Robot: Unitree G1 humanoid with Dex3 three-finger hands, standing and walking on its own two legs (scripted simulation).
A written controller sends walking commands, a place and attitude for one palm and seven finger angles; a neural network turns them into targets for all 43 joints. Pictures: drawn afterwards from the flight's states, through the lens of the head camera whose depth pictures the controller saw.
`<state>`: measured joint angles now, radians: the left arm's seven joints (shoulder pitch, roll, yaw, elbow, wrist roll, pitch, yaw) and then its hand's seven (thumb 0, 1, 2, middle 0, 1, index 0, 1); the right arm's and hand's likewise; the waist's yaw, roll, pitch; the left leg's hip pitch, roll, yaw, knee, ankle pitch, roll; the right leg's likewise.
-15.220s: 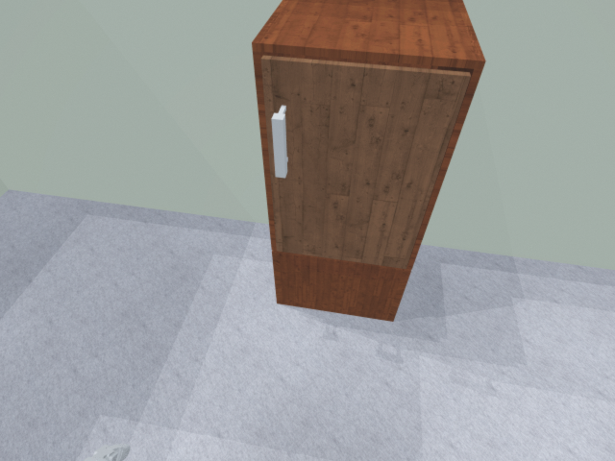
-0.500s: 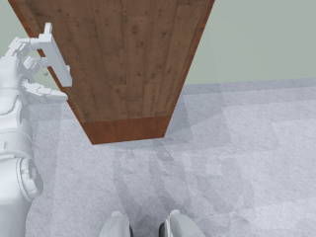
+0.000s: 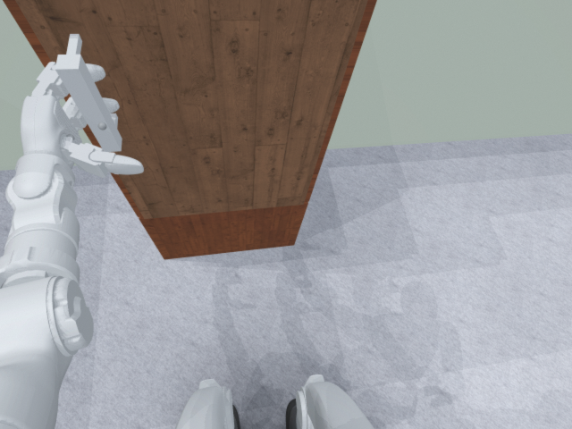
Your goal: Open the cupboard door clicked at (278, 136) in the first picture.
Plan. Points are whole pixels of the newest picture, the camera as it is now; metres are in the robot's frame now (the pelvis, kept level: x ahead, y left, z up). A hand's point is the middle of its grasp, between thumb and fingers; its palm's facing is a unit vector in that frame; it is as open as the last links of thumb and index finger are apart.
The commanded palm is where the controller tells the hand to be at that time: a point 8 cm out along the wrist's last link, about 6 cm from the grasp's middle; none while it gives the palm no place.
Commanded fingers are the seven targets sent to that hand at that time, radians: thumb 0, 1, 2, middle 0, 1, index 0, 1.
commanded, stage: slide the fingers in behind the handle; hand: left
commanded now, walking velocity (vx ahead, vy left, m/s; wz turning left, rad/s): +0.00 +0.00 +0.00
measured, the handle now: (95, 97) +0.56 +0.22 +0.07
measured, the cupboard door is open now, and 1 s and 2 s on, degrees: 0 0 26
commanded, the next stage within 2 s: close the thumb around the handle in 0.38 s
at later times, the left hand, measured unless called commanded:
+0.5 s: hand (103, 127) +0.51 +0.21 +0.07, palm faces +0.07 -1.00 -0.01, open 14.0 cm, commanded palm +0.49 +0.25 +0.07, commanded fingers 0.00 -0.39 0.35 -0.31 -1.21 -0.31 -1.21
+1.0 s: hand (105, 126) +0.51 +0.20 +0.07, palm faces +0.06 -1.00 +0.00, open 7.2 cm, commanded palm +0.48 +0.25 +0.07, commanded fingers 0.00 0.90 0.90 -0.40 -1.35 -0.40 -1.35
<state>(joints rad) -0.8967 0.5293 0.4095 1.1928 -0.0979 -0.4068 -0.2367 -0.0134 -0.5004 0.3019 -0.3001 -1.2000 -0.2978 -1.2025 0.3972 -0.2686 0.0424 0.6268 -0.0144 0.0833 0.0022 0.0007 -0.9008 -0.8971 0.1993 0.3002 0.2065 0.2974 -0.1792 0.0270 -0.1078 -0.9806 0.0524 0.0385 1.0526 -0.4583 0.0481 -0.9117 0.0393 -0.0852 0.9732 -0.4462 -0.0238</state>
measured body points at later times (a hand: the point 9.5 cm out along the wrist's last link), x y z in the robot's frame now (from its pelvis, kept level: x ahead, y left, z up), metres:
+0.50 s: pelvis +0.00 +0.00 +0.00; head +0.13 +0.02 +0.43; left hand +0.50 +0.26 +0.07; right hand +0.00 -0.27 -0.11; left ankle +0.02 +0.09 -0.67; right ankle +0.00 -0.11 -0.67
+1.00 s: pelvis +0.00 +0.00 +0.00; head +0.13 +0.03 +0.43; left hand +0.50 +0.26 +0.08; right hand +0.00 -0.26 -0.11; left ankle +0.02 +0.09 -0.67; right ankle +0.00 -0.11 -0.67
